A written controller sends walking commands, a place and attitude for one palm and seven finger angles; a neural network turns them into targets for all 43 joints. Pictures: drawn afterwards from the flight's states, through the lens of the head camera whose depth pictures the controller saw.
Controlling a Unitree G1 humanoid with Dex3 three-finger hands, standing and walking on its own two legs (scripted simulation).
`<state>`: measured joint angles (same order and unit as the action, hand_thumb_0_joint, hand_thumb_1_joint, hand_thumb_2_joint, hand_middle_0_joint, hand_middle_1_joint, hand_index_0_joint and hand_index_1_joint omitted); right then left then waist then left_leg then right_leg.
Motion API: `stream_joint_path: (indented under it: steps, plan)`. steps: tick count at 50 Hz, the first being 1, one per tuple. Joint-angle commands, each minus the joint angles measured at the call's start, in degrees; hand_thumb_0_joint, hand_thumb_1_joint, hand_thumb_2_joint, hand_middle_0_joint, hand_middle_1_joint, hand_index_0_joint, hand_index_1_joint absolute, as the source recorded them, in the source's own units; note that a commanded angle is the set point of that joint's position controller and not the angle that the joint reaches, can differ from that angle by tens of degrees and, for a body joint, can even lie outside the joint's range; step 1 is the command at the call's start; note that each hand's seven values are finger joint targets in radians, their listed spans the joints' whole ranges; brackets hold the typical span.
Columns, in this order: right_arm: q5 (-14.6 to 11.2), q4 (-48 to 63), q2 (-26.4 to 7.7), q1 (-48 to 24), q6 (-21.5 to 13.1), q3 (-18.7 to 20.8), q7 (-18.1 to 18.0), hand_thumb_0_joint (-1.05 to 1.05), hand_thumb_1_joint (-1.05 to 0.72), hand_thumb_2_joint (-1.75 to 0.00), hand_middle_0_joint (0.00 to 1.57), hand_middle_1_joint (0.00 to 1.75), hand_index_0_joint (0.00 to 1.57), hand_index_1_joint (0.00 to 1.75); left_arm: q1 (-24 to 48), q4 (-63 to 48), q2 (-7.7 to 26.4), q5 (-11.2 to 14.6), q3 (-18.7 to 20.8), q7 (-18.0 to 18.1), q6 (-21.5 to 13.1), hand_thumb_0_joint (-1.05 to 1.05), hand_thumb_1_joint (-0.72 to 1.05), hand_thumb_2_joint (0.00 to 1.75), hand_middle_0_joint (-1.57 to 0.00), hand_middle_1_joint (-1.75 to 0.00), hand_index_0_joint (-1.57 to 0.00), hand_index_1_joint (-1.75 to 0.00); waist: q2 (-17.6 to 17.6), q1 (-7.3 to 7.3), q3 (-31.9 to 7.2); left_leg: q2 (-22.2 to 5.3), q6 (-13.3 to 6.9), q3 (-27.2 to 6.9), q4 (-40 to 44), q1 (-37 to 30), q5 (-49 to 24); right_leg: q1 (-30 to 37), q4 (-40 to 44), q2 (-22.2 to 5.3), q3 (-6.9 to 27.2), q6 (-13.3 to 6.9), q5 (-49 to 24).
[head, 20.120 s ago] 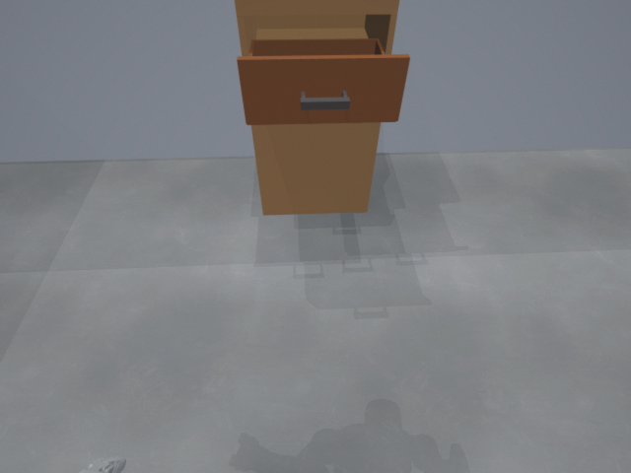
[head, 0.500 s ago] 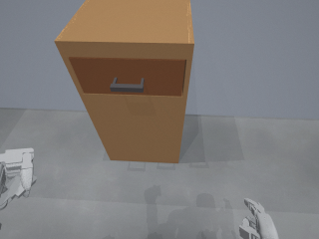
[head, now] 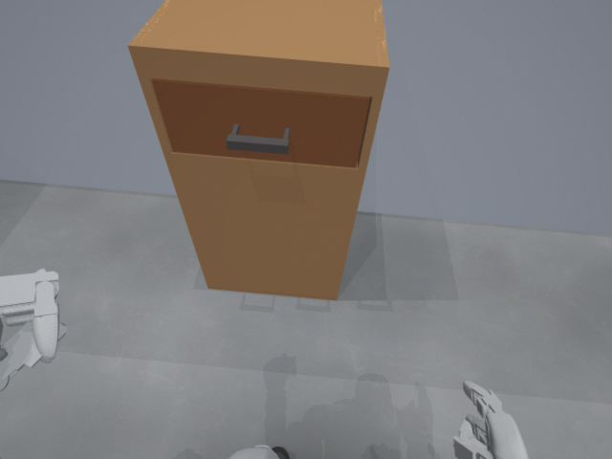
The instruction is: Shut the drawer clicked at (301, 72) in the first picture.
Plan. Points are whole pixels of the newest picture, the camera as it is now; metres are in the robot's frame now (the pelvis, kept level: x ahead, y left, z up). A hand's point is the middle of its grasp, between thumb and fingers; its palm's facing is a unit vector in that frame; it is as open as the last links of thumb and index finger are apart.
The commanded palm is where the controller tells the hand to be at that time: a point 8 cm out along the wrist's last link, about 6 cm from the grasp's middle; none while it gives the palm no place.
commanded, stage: step back with the hand held close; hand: left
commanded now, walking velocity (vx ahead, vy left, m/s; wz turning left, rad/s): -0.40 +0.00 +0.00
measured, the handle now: (259, 137) +0.71 +0.14 -0.02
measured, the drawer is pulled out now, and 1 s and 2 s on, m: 0.00 0.00 0.00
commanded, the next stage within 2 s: stop stepping back and stand still in 0.82 s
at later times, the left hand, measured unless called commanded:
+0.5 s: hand out of the picture +0.15 +0.26 +0.17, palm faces +0.35 -0.83 -0.45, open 3.2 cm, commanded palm +0.08 +0.29 +0.18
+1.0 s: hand out of the picture +0.07 +0.26 +0.18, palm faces +0.22 -0.87 -0.44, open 3.2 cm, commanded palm +0.01 +0.31 +0.18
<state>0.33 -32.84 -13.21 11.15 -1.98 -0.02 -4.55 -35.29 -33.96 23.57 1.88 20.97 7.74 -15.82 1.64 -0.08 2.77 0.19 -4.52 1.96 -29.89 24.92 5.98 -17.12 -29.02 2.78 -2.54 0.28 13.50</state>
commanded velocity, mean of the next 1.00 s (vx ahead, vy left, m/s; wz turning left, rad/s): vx -0.34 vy -0.01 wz -0.01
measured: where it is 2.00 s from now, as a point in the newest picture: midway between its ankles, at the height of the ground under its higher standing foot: outside the picture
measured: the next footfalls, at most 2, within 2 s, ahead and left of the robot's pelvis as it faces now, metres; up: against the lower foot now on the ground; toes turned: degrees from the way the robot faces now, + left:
right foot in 0.12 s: -0.02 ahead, -0.12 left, +0.00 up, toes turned +5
right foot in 1.06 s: -0.19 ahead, -0.03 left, +0.00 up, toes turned -6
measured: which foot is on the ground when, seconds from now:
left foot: down 0.00-1.00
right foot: up 0.00-0.10, down 0.12-0.74, up 0.76-1.00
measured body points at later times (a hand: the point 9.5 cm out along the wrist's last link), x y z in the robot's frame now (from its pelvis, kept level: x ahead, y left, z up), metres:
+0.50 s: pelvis -0.04 +0.01 +0.00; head -0.03 +0.04 +0.45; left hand +0.12 +0.30 +0.20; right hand +0.13 -0.24 -0.07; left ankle +0.11 +0.07 -0.73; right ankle -0.07 -0.12 -0.72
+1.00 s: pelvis -0.14 +0.04 +0.01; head -0.12 +0.08 +0.46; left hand +0.05 +0.30 +0.21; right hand +0.01 -0.20 -0.06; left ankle +0.02 +0.08 -0.73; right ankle -0.24 -0.07 -0.70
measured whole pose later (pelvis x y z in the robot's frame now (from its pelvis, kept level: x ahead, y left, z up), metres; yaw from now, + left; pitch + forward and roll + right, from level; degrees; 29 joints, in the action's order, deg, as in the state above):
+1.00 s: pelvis -0.14 +0.04 +0.01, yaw -4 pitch +3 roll -5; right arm 2.1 -33.9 -10.1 12.8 -5.9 -1.0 -2.3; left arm -37.5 -38.5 27.3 3.9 21.4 6.9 -12.9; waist 0.2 0.9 -2.0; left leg -0.7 -3.2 1.6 -13.4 24.4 -5.0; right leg -11.6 -36.6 6.2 -2.7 -2.3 31.4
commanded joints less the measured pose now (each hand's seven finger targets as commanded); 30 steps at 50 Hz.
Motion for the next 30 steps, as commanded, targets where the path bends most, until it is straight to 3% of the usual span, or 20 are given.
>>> stream_joint_path:
  steps: [1,2,4,5,7,9,10,12,14,16,18,20,21,22,23,24,25,28,29,30]
  plan:
    - [0.52,9.88,-8.05,-6.52,-3.68,3.71,-0.92,0.0,-0.9,-0.9,0.2,0.3,0.2,0.3,-0.69,-11.18,9.84,0.18,9.77,0.92,-3.19,0.0,0.9,0.9,-1.4,-1.6,-1.4,-1.6,9.67,-0.53,-8.12,-14.17,-3.34,-19.2,21.79,13.0,29.03,16.69,-10.75,1.89,4.22,-0.04,1.9]
    - [0.44,9.9,-7.8,-6.62,-3.83,3.87,-0.71,0.0,-0.9,-0.9,0.2,0.3,0.2,0.3,-1.57,-11.03,10.24,0.4,10.35,0.79,-3.1,0.0,0.9,0.9,-1.4,-1.6,-1.4,-1.6,7.79,-0.57,-8.97,-14.14,-3.59,-18.72,20.57,12.43,27.71,16.43,-10.31,1.81,4.73,-0.11,3.32]
    - [0.58,9.78,-8.09,-6.43,-4.14,4.03,-0.12,0.0,-0.9,-0.9,0.2,0.3,0.2,0.3,-3.35,-11.17,10.08,0.8,10.71,0.35,-3.19,0.0,0.9,0.9,-1.4,-1.6,-1.4,-1.6,7.51,-0.46,-8.39,-13.13,-3.12,-17.33,18.98,12.02,26.0,15.55,-6.68,1.72,5.35,-0.49,3.93]
    - [0.54,9.39,-7.46,-6.17,-4.16,3.67,0.29,0.0,-0.9,-0.9,0.2,0.3,0.2,0.3,-3.35,-12.55,9.29,1.56,9.42,0.0,-3.53,0.0,0.9,0.9,-1.4,-1.6,-1.4,-1.6,6.4,-0.37,-8.9,-11.67,-2.04,-15.85,17.3,7.72,20.97,12.98,-2.94,0.86,5.62,-0.87,2.6]
    - [0.22,7.81,-6.67,-5.16,-3.94,3.59,0.91,0.0,-0.9,-0.9,0.2,0.3,0.2,0.3,-2.68,-14.02,10.02,2.64,9.23,0.0,-4.57,0.0,0.9,0.9,-1.4,-1.6,-1.4,-1.6,2.94,0.06,-13.41,-8.01,0.59,-9.95,10.07,-7.08,3.23,4.97,3.99,-2.2,8.24,-0.53,-5.02]
    - [-0.47,6.87,-6.35,-4.95,-4.01,3.9,0.96,0.0,-0.9,-0.9,0.2,0.3,0.2,0.3,-1.37,-14.95,10.7,2.82,8.65,0.22,-4.88,0.0,0.9,0.9,-1.4,-1.6,-1.4,-1.6,-1.97,0.49,-18.17,-5.81,1.64,-5.43,5.04,-16.01,-3.86,1.93,5.46,-3.54,8.22,2.06,-13.03]
    - [-0.69,7.12,-6.76,-4.94,-3.81,4.01,0.88,0.0,-0.9,-0.9,0.2,0.3,0.2,0.3,-2.58,-13.3,10.56,2.94,8.4,0.21,-4.64,0.0,0.9,0.9,-1.4,-1.6,-1.4,-1.6,-2.0,0.81,-17.14,-5.26,1.58,-4.66,3.71,-17.11,-3.0,-0.27,6.35,-4.38,8.34,2.58,-13.61]
    - [-0.91,7.38,-6.87,-5.82,-3.44,4.18,0.68,0.0,-0.9,-0.9,0.2,0.3,0.2,0.3,-1.72,-12.64,10.94,3.01,8.28,0.28,-4.7,0.0,0.9,0.9,-1.4,-1.6,-1.4,-1.6,-1.42,1.27,-14.18,-4.02,2.23,-4.25,1.36,-17.74,4.04,-5.71,9.68,-5.76,9.43,1.54,-5.75]
    - [-0.58,6.8,-6.88,-6.3,-3.12,4.24,0.4,0.0,-0.9,-0.9,0.2,0.3,0.2,0.3,-0.66,-11.72,12.29,3.04,9.06,0.8,-4.52,0.0,0.9,0.9,-1.4,-1.6,-1.4,-1.6,-1.02,1.67,-9.53,-2.34,3.62,-4.53,-3.04,-17.86,8.73,-13.34,14.55,-8.58,12.2,-1.17,4.7]
    - [-0.28,6.08,-6.11,-5.81,-2.77,3.78,-0.02,0.0,-0.9,-0.9,0.2,0.3,0.2,0.3,0.23,-10.05,11.21,2.83,7.79,1.09,-4.46,0.0,0.9,0.9,-1.4,-1.6,-1.4,-1.6,-1.48,2.26,-6.74,-2.04,4.08,-5.47,-5.12,-18.92,7.23,-16.8,14.76,-9.5,11.99,-3.46,4.51]
    - [-0.03,6.07,-6.13,-5.92,-2.48,3.51,-0.45,0.0,-0.9,-0.9,0.2,0.3,0.2,0.3,1.09,-8.92,11.31,2.62,7.72,1.13,-4.46,0.0,0.9,0.9,-1.4,-1.6,-1.4,-1.6,-0.51,2.29,-5.73,-3.14,3.43,-6.9,-1.35,-17.45,4.2,-14.22,12.24,-6.98,9.58,-2.24,-0.27]
    - [-0.2,6.99,-7.18,-6.72,-2.91,3.41,-0.76,0.0,-0.9,-0.9,0.2,0.3,0.2,0.3,1.98,-9.26,11.35,2.64,7.21,0.58,-4.86,0.0,0.9,0.9,-1.4,-1.6,-1.4,-1.6,3.99,1.86,-4.67,-6.84,2.04,-10.96,7.03,-14.92,6.78,-10.36,8.13,-1.89,6.43,-0.29,2.88]
    - [0.01,7.27,-7.96,-6.86,-3.21,3.56,-0.68,0.0,-0.9,-0.9,0.2,0.3,0.2,0.3,1.98,-8.9,11.21,2.65,7.61,0.24,-5.4,0.0,0.9,0.9,-1.4,-1.6,-1.4,-1.6,7.43,1.53,-4.93,-10.37,0.74,-15.29,14.29,-9.29,15.39,-4.44,3.69,0.88,5.4,0.01,7.34]
    - [0.5,7.81,-8.74,-6.99,-3.47,3.8,-0.53,0.0,-0.9,-0.9,0.2,0.3,0.2,0.3,1.71,-8.82,10.91,2.39,8.23,-0.08,-5.67,0.0,0.9,0.9,-1.4,-1.6,-1.4,-1.6,12.39,1.07,-6.2,-14.83,-0.67,-21.26,23.83,0.58,28.18,5.92,-4.36,3.71,4.65,-0.3,9.35]
    - [1.36,7.99,-8.7,-7.25,-3.39,3.89,-0.54,0.0,-0.9,-0.9,0.2,0.3,0.2,0.3,2.11,-9.39,11.34,2.04,9.25,-0.26,-5.14,0.0,0.9,0.9,-1.4,-1.6,-1.4,-1.6,13.99,0.35,-6.97,-17.78,-0.89,-24.17,29.47,9.31,35.94,13.56,-11.52,5.01,4.31,-0.97,11.04]
    - [1.59,8.27,-8.0,-7.88,-3.29,3.81,-0.54,0.0,-0.9,-0.9,0.2,0.3,0.2,0.3,2.63,-9.94,11.65,2.02,9.32,-0.51,-4.82,0.0,0.9,0.9,-1.4,-1.6,-1.4,-1.6,12.97,-0.26,-7.76,-18.18,-0.77,-23.61,29.19,10.42,33.82,14.62,-13.64,4.56,4.98,-1.37,11.75]
    - [1.61,7.88,-7.03,-7.05,-3.31,3.83,-0.01,0.0,-0.9,-0.9,0.2,0.3,0.2,0.3,1.79,-10.89,10.94,2.09,8.72,-0.68,-4.43,0.0,0.9,0.9,-1.4,-1.6,-1.4,-1.6,9.95,-0.58,-9.94,-17.27,-0.02,-19.38,26.51,6.99,29.11,13.12,-13.1,3.82,4.55,-1.98,13.54]
    - [1.18,7.59,-6.15,-5.65,-3.67,4.19,1.5,0.0,-0.9,-0.9,0.2,0.3,0.2,0.3,-1.95,-12.77,9.72,3.17,7.4,-0.67,-3.58,0.0,0.9,0.9,-1.4,-1.6,-1.4,-1.6,7.74,-1.0,-13.53,-12.2,3.41,-10.02,18.58,-2.51,19.61,8.69,1.17,1.11,2.8,-2.46,14.15]
    - [0.97,7.3,-5.72,-4.35,-3.37,4.11,1.69,0.0,-0.9,-0.9,0.2,0.3,0.2,0.3,-2.39,-13.24,10.55,3.1,7.77,-0.39,-3.47,0.0,0.9,0.9,-1.4,-1.6,-1.4,-1.6,4.43,-0.15,-13.68,-8.75,4.89,-6.45,11.74,-6.82,16.25,3.81,7.58,-2.39,6.23,-3.43,12.71]
    - [0.63,6.78,-5.01,-3.75,-3.02,3.75,1.69,0.0,-0.9,-0.9,0.2,0.3,0.2,0.3,-0.65,-14.31,10.88,3.15,7.31,-0.12,-4.08,0.0,0.9,0.9,-1.4,-1.6,-1.4,-1.6,-2.78,0.74,-12.35,-4.82,6.12,-3.17,-0.44,-14.61,10.79,-7.27,15.83,-9.51,14.01,-5.48,13.19]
